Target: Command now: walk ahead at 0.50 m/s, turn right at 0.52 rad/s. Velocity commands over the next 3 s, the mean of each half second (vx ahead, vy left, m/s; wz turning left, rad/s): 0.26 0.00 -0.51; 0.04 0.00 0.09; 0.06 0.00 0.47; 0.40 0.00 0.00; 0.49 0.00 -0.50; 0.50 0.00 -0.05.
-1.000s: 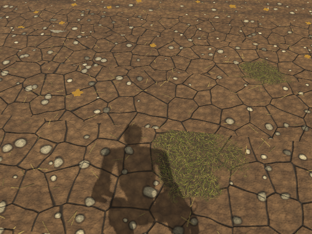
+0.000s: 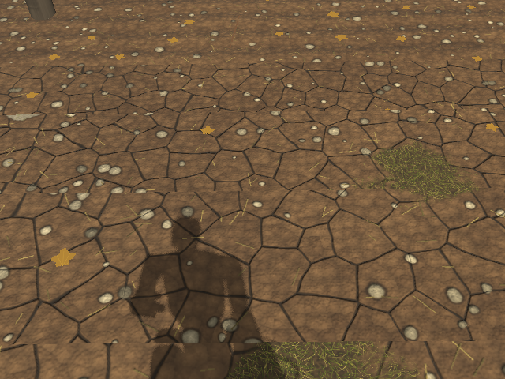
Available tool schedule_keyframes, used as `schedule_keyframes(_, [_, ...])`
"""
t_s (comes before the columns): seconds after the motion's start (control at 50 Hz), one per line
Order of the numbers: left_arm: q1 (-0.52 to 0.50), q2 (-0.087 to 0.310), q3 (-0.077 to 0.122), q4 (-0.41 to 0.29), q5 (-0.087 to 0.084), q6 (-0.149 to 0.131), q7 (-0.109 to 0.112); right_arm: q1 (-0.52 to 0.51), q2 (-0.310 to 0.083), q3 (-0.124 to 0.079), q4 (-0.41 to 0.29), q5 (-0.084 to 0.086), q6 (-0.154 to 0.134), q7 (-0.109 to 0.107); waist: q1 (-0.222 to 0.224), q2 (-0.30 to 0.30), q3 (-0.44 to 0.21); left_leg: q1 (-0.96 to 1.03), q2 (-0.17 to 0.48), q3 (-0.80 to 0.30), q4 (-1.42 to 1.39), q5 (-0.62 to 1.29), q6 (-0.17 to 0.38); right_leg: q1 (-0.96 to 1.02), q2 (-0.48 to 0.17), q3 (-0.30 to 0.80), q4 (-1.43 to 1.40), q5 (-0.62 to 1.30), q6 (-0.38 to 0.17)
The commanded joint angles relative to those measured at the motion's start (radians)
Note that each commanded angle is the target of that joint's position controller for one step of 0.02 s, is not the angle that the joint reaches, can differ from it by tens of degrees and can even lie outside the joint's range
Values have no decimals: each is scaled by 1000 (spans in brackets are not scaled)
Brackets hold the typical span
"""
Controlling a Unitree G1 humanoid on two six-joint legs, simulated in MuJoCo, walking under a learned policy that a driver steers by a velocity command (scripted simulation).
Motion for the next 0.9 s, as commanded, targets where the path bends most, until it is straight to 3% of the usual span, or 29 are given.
schedule_keyframes(0.02, [-91, 39, -7, -59, 15, 24, 18, 62, -151, -26, 45, 11, 13, 11, 17, 56, 256, -18, 273, -302, -239, 530, 156, 3, -53, 26, -246, -87, -23])
schedule_keyframes(0.06, [140, 141, 34, 31, -21, -5, 33, 23, -190, -34, 43, -26, 31, 36, 107, -4, 119, -46, 160, -151, 25, 873, 116, 388, 53, -113, -276, -19, -58])
schedule_keyframes(0.08, [320, 201, 73, 68, -18, -25, 33, 66, -137, -16, 72, -82, 33, 60, 162, -5, 53, -357, 156, -136, 265, 861, 58, 807, 22, -74, -113, 204, -152])
schedule_keyframes(0.1, [525, 238, 85, 120, -2, -18, 34, 136, -9, 23, 58, -54, 34, 78, 205, -174, -269, -653, 40, -88, 690, 280, -65, 1341, -164, 145, 165, 646, -365])
schedule_keyframes(0.12, [636, 191, 76, 161, -27, 8, 33, -66, -124, -4, -33, 8, 49, 106, 316, -72, -389, -772, 0, -170, 875, 62, -84, 1441, -250, 341, 99, 675, -370])
schedule_keyframes(0.14, [584, 230, 87, 131, -47, 5, 47, -303, -190, -33, -145, 39, 29, 94, 335, -37, -234, -880, 12, -206, 891, 33, -94, 1261, -262, 364, 30, 627, -344])
schedule_keyframes(0.16, [429, 253, 96, 75, -80, -2, 57, -412, -217, -45, -254, 45, 2, 69, 271, -24, -156, -983, 51, -239, 855, -3, -96, 1081, -278, 421, -47, 296, -359])
schedule_keyframes(0.18, [252, 183, 66, 26, -85, -21, 59, -399, -227, -49, -256, 20, -23, 27, 179, 100, -50, -875, 115, -324, 464, 241, -47, 756, -291, 396, -127, 237, -319])
schedule_keyframes(0.2, [117, 138, 44, -7, -71, -34, 49, -337, -195, -50, -210, 6, -23, 2, 80, 119, 46, -630, 158, -301, 191, 379, -24, 390, -265, 308, -254, 244, -319])
schedule_keyframes(0.24, [139, 191, 58, -15, -63, -47, 11, -202, -156, -56, -151, 13, 9, -10, -4, 9, 27, -324, 96, -200, 59, 503, -31, 150, -175, 275, -330, 319, -367])
schedule_keyframes(0.3, [120, 232, 89, -51, -73, -66, -19, -238, -145, -44, -132, 51, 33, 9, 21, 51, -4, -203, 39, -190, -242, 746, -39, 174, -92, 252, -316, 250, -266])
schedule_keyframes(0.34, [147, 186, 87, -48, -67, -53, -27, -314, -162, -51, -144, 35, 41, 4, 36, 30, 1, -217, 38, -231, -315, 808, -39, 242, -106, 310, -283, 157, -234])
schedule_keyframes(0.4, [116, 178, 98, -54, -63, -34, -30, -413, -213, -70, -151, 36, 30, 8, 44, 53, -3, -217, 36, -238, -427, 912, -5, 336, -95, 323, -192, 51, -173])
schedule_keyframes(0.44, [114, 148, 89, -63, -73, -35, -31, -414, -282, -95, -151, 46, 9, 1, 27, 77, -58, -67, 41, -221, -487, 1125, 97, 322, -3, 292, -86, 56, -93])
schedule_keyframes(0.46, [156, 109, 79, -85, -81, -36, -31, -381, -363, -113, -165, 56, -3, -9, 42, 172, -163, 118, 146, -331, -522, 1492, 242, 266, 102, 224, 32, -84, -12])
schedule_keyframes(0.48, [271, 25, 50, -84, -74, -36, -8, -340, -402, -122, -188, 56, -8, -9, 61, 313, -337, 366, 398, -592, -573, 1665, 496, 121, 200, 155, 255, -662, 69])
schedule_keyframes(0.5, [222, 89, 68, -80, -66, -17, 13, -280, -332, -115, -166, 26, -1, -12, 15, 254, -290, 341, 458, -692, -659, 1394, 495, 5, 187, 131, 432, -1131, 101])
schedule_keyframes(0.52, [178, 123, 77, -84, -55, 3, 31, -313, -333, -125, -169, 30, -2, -22, 28, 179, -151, 206, 402, -616, -701, 1164, 407, -15, 129, 135, 519, -1107, 107])
schedule_keyframes(0.54, [199, 136, 80, -55, -42, 17, 52, -406, -277, -113, -186, 58, 5, -17, 74, 169, -91, 89, 335, -533, -746, 969, 329, 20, 75, 123, 516, -1057, 127])
schedule_keyframes(0.58, [279, 54, 54, -1, -29, 24, 47, -574, -146, -62, -237, 93, 4, 11, 171, 168, -41, -164, 215, -372, -760, 931, 220, 246, 19, 103, 399, -953, 173])
schedule_keyframes(0.6, [291, 25, 43, 13, -36, 27, 25, -622, -181, -68, -244, 89, -1, 28, 203, 144, -42, -246, 153, -288, -741, 954, 180, 351, 20, 45, 298, -910, 206])
schedule_keyframes(0.64, [254, 37, 39, 21, -80, 32, -24, -645, -267, -97, -239, 83, 0, 55, 181, 107, -57, -226, 94, -242, -652, 884, 154, 392, 41, -24, 58, -759, 251])
schedule_keyframes(0.68, [246, 91, 50, 25, -96, 20, -35, -582, -286, -105, -198, 70, 27, 98, 160, 114, -45, -239, 114, -350, -597, 717, 149, 450, 45, -16, -99, -567, 231])
schedule_keyframes(0.72, [206, 161, 63, -17, -86, 4, 0, -487, -212, -89, -168, 83, 28, 116, 136, 86, -30, -228, 137, -427, -607, 540, 130, 390, -30, 30, -134, -638, 107])
schedule_keyframes(0.74, [131, 201, 73, -14, -82, -2, 4, -487, -260, -111, -197, 71, 22, 92, 79, 18, 48, -196, 59, -305, -592, 492, 111, 223, -37, 75, -177, -844, 0])
schedule_keyframes(0.76, [100, 198, 77, -22, -87, -5, 12, -536, -290, -122, -221, 56, 17, 61, 80, 31, 22, -143, 43, -284, -564, 516, 115, 202, -48, 93, -219, -906, -45])
schedule_keyframes(0.8, [33, 161, 79, -69, -90, -14, 51, -535, -292, -126, -237, 51, 7, 19, 80, 51, -8, -151, 49, -302, -547, 668, 177, 279, -58, 90, -213, -810, -69])
schedule_keyframes(0.86, [106, 146, 83, -76, -95, -24, 106, -516, -262, -122, -258, 58, 3, 5, 111, 38, -28, -202, 46, -309, -525, 892, 237, 416, -88, 101, -197, -684, -94])
schedule_keyframes(0.9, [139, 159, 90, -81, -93, -20, 130, -500, -254, -126, -258, 47, 7, 13, 120, 6, 5, -263, 14, -265, -498, 872, 221, 479, -139, 116, -233, -614, -127])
